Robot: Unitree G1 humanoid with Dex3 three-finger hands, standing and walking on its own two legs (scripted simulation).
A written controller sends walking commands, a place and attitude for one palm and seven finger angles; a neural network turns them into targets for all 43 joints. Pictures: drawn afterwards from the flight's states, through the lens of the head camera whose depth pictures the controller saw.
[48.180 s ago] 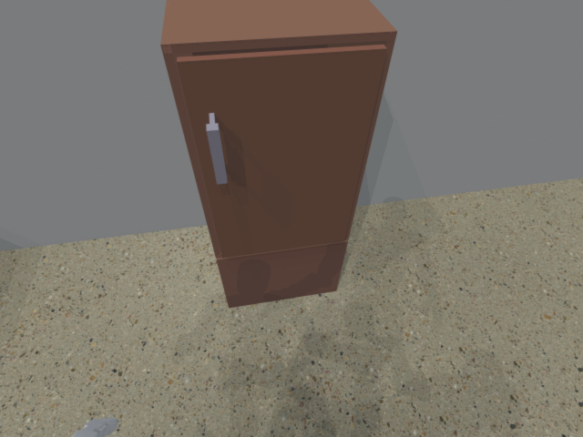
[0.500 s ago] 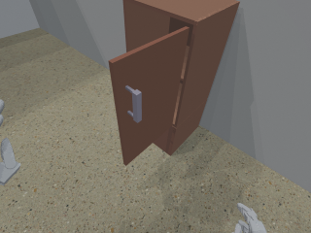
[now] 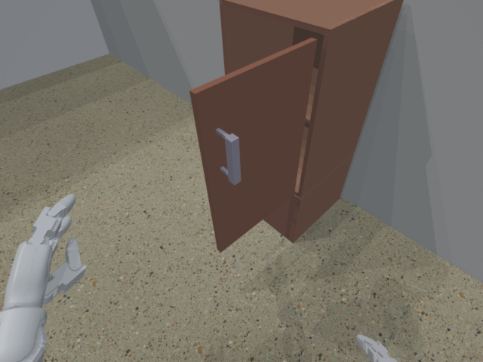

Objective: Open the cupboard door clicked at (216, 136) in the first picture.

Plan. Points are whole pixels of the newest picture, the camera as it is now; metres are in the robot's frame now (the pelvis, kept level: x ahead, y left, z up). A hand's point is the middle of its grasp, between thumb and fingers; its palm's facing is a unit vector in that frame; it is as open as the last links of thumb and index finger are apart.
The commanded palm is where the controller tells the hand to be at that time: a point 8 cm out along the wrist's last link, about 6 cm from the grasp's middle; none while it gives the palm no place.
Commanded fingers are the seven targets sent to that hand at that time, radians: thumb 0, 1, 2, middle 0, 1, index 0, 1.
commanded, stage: let the arm hang, fingers relaxed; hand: left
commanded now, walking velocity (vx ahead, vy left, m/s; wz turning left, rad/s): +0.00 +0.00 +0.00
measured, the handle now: (227, 156) +0.55 +0.07 +0.02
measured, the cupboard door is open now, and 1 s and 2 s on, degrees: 88 88 88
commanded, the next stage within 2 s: look to check the result in 1.02 s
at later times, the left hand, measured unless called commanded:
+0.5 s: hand out of the picture -0.05 +0.22 -0.16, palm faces +0.04 -0.97 -0.25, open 7.2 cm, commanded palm none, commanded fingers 0.00 0.90 0.90 -0.20 -0.30 -0.20 -0.30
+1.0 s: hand out of the picture -0.03 +0.20 -0.16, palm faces +0.04 -0.98 -0.18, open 7.3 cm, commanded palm none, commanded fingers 0.00 0.90 0.90 -0.20 -0.30 -0.20 -0.30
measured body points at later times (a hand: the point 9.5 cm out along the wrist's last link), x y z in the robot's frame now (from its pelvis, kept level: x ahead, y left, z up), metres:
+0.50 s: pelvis -0.01 +0.02 +0.01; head +0.00 +0.02 +0.46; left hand -0.05 +0.27 -0.14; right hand -0.02 -0.19 -0.15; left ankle +0.02 +0.14 -0.73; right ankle -0.01 -0.08 -0.73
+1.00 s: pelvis -0.03 +0.04 +0.01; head -0.02 +0.03 +0.46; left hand -0.04 +0.25 -0.15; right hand -0.05 -0.17 -0.16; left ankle +0.02 +0.14 -0.73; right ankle -0.01 -0.08 -0.73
